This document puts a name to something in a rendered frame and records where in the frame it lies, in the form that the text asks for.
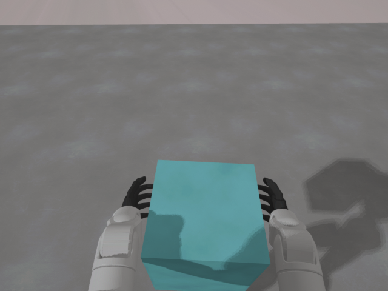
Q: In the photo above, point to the carton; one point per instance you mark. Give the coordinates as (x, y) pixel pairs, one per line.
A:
(205, 228)

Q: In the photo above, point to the left robot hand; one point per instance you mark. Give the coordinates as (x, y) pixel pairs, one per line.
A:
(133, 197)

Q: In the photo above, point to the robot left forearm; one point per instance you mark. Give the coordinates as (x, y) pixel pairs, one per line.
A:
(116, 256)

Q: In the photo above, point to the robot right forearm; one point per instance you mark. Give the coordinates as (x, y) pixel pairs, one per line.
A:
(296, 257)

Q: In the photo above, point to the right robot hand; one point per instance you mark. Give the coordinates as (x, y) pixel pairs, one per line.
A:
(275, 198)

